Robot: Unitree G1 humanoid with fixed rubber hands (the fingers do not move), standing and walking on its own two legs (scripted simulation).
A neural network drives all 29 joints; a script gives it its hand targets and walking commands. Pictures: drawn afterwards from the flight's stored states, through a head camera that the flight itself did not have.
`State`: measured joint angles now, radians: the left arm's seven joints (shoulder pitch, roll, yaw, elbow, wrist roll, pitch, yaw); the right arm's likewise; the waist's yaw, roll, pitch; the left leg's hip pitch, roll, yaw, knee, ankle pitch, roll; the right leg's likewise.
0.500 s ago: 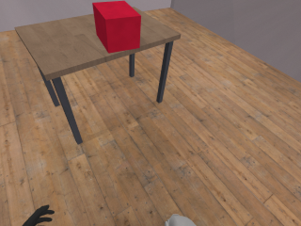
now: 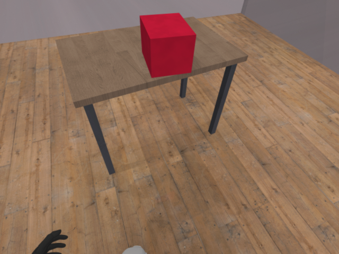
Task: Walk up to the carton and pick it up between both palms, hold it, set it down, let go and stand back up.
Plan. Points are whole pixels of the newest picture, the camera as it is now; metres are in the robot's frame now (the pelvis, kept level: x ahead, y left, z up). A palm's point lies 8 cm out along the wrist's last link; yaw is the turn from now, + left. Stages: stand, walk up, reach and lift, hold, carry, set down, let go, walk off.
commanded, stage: walk up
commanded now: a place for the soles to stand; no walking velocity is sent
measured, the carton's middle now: (165, 44) +0.99 +0.02 +0.00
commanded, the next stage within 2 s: none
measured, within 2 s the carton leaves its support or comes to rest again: neither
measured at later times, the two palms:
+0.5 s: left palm (79, 209) +0.25 +0.26 -0.11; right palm (317, 218) +0.23 -0.40 -0.10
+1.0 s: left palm (99, 180) +0.35 +0.23 -0.13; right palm (293, 148) +0.44 -0.41 -0.07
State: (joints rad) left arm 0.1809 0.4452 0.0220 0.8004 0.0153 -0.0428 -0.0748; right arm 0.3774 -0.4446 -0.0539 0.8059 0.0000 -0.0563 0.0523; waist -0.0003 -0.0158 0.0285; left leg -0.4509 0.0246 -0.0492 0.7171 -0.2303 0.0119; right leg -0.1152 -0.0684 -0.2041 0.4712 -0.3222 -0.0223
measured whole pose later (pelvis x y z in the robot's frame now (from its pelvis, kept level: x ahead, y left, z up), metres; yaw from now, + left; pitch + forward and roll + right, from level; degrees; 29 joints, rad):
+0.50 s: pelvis +0.16 -0.06 -0.02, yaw +5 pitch -1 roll +3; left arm 0.19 0.45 0.02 0.79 0.04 -0.02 -0.08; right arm 0.39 -0.45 -0.05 0.81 0.00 -0.10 0.01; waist 0.00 -0.08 0.04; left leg -0.29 0.00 -0.07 0.77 -0.42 0.02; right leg -0.49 -0.08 -0.03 0.72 -0.21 -0.02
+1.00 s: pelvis +0.32 -0.09 -0.02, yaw +15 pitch -2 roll +1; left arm 0.20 0.44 0.03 0.76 0.03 0.05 -0.08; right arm 0.39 -0.43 -0.04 0.81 0.00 -0.11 -0.02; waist 0.00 -0.11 0.04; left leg -0.38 -0.01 -0.03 0.67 -0.26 0.01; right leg -0.34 -0.03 -0.11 1.02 -0.50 -0.06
